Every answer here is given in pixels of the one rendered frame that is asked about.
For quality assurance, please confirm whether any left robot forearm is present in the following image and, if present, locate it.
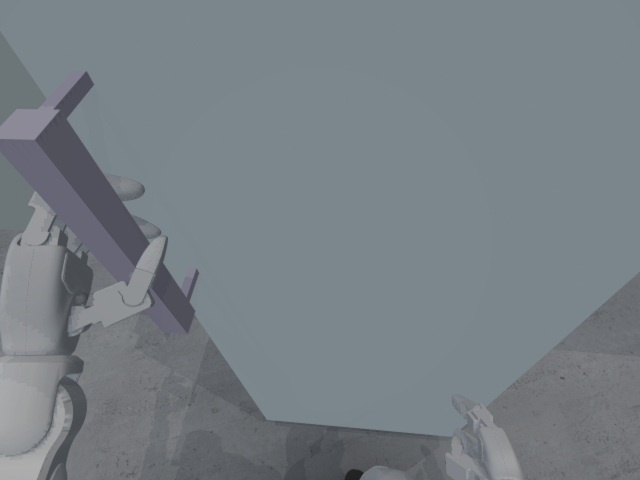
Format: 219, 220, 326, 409
0, 355, 87, 480

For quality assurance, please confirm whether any handle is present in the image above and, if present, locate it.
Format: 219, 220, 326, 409
0, 71, 199, 334

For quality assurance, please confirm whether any left robot hand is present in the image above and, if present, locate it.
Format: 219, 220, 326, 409
0, 173, 168, 356

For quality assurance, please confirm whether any right robot shin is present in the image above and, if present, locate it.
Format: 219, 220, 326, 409
360, 466, 388, 479

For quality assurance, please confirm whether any right robot hand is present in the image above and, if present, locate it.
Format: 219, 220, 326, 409
445, 394, 524, 480

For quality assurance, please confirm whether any fridge door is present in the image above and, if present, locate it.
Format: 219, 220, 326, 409
0, 0, 640, 437

